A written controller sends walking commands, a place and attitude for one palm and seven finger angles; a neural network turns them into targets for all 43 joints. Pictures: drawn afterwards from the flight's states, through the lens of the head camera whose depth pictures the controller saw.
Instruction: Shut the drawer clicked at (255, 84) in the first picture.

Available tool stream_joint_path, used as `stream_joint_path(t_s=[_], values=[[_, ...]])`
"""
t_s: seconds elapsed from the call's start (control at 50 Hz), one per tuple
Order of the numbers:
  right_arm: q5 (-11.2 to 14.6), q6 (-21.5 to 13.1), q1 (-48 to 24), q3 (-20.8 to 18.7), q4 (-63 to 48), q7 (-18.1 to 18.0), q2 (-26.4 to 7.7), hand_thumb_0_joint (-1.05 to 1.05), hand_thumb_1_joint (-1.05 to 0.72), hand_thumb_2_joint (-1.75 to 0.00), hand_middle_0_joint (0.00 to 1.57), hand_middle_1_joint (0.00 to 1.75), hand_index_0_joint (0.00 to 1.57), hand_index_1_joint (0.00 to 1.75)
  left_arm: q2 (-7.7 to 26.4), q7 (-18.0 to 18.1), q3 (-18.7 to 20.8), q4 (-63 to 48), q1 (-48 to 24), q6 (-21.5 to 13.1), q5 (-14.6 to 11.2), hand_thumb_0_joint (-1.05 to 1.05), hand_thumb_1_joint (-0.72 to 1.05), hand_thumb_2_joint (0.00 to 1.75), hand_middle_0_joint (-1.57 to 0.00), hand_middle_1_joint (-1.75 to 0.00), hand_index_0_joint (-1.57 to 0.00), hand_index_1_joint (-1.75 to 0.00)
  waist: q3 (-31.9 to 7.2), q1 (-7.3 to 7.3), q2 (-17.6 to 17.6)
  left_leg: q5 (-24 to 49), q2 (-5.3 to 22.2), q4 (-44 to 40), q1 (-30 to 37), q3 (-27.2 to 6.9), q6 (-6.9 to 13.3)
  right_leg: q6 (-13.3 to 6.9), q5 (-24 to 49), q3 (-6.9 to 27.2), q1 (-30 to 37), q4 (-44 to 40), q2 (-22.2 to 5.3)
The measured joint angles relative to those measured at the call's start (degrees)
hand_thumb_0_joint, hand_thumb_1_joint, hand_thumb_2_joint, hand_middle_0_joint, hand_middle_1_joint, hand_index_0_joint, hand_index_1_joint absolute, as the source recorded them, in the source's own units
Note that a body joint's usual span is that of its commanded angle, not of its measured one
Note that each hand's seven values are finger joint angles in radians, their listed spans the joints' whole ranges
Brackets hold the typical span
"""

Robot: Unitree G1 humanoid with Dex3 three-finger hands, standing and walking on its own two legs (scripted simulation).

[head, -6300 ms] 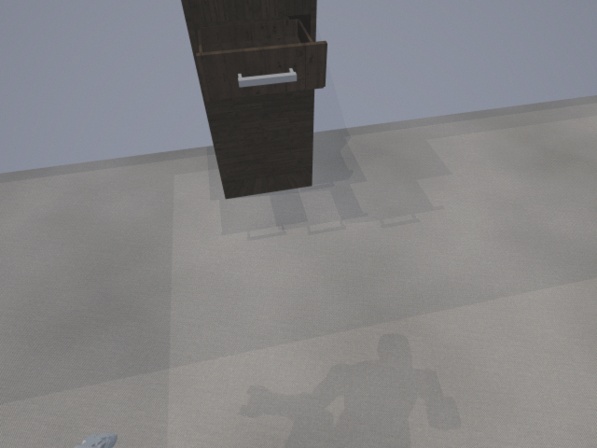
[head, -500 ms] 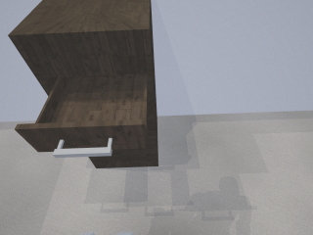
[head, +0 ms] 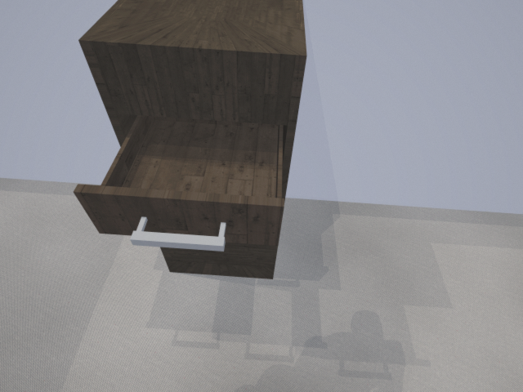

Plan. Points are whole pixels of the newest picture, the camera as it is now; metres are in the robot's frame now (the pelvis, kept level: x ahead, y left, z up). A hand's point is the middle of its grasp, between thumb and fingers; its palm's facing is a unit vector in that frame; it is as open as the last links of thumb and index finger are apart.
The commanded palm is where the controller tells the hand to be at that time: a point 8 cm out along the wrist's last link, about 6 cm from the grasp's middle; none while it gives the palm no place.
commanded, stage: come to a stop and stand still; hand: left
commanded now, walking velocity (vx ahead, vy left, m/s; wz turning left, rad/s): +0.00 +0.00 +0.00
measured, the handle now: (180, 232) +0.39 +0.20 -0.05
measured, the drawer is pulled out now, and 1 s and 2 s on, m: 0.24 0.24 0.24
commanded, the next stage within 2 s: look again from close up in 0.60 s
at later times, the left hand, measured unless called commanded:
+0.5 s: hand out of the picture -0.03 +0.14 -0.18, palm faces +0.03 -0.98 -0.19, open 7.3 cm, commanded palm none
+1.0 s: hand out of the picture +0.01 +0.17 -0.18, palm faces +0.04 -0.97 -0.22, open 7.4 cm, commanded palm none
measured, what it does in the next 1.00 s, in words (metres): steps on the spot: right foot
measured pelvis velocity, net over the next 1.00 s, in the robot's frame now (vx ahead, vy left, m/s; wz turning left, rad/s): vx -0.02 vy -0.01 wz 0.00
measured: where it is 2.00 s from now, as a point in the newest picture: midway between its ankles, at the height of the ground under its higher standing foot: outside the picture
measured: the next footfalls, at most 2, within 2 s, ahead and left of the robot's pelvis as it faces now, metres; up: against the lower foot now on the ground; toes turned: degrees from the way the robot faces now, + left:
right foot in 0.08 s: +0.01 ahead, -0.13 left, +0.00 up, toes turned -3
right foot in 2.00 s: +0.10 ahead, -0.12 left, +0.00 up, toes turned -7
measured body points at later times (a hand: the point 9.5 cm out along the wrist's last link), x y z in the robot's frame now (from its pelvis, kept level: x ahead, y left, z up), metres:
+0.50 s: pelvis -0.03 -0.03 +0.00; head -0.03 -0.04 +0.45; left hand -0.03 +0.19 -0.16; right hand -0.09 -0.24 -0.17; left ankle +0.01 +0.10 -0.74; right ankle -0.03 -0.13 -0.74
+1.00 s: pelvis -0.02 -0.01 -0.01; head -0.03 -0.01 +0.44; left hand +0.01 +0.22 -0.16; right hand +0.02 -0.24 -0.16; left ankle +0.01 +0.10 -0.74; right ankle -0.03 -0.13 -0.74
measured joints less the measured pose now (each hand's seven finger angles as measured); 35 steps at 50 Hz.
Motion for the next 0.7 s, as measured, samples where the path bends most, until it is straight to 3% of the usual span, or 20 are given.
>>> stream_joint_path(t_s=[0.08, 0.14, 0.26, 0.46, 0.7], values=[[0.5, -0.8, 0.6, 0.1, 1.3, 0.1, 0.2, 0.00, -0.92, -0.90, 0.20, 0.30, 0.20, 0.30, -0.6, 0.2, -0.9, 1.6, 1.0, -1.1, -0.2, 0.01, 0.91, 0.90, -0.20, -0.30, -0.20, -0.30, -0.3, -0.54, -0.2, -0.1, -0.8, 1.0, -1.0, 1.1, -0.4, 0.3, 6.6, 0.4, 7.1, -13.3, -1.0], [0.9, -0.9, 0.8, -0.5, 2.6, 0.0, -1.0, 0.00, -0.93, -0.90, 0.20, 0.30, 0.21, 0.30, -2.3, 0.4, -1.7, 3.2, 0.7, -1.7, -0.3, 0.01, 0.91, 0.90, -0.20, -0.29, -0.20, -0.30, 0.2, -1.61, 2.5, 0.1, 0.6, 1.3, -0.6, 0.7, -1.1, -0.4, 7.1, -0.1, 8.8, -15.9, 0.4], [0.6, -0.4, 3.9, 0.2, 5.3, 0.4, -1.5, 0.00, -0.92, -0.90, 0.20, 0.30, 0.20, 0.30, -3.4, 0.3, -2.4, 3.2, 0.3, -2.2, -0.6, 0.01, 0.91, 0.90, -0.20, -0.30, -0.20, -0.30, -0.6, -2.68, 3.2, 2.0, 1.5, -0.7, 0.7, -0.1, -1.9, -1.3, 8.6, -0.8, 10.1, -17.7, 1.5], [0.1, 0.2, 10.2, 0.8, 8.1, 0.5, 0.6, 0.01, -0.91, -0.90, 0.19, 0.30, 0.20, 0.30, -3.3, 0.3, -2.1, 2.5, 0.2, -2.1, -0.8, 0.01, 0.92, 0.90, -0.20, -0.30, -0.20, -0.30, -0.7, -3.60, 2.5, 2.9, 2.9, -0.4, -0.9, -0.9, -3.0, -2.6, 9.7, -1.6, 8.9, -18.0, 2.9], [0.2, -0.5, 12.1, 1.0, 8.7, 0.1, 2.9, 0.01, -0.91, -0.90, 0.20, 0.30, 0.20, 0.30, -4.6, 0.5, -2.0, 3.1, 1.8, -2.4, -0.9, 0.01, 0.91, 0.90, -0.20, -0.30, -0.20, -0.30, -0.4, -3.58, 2.2, 2.5, 3.1, 0.2, -1.8, -1.2, -3.1, -2.7, 9.5, -1.9, 8.4, -17.9, 3.1]])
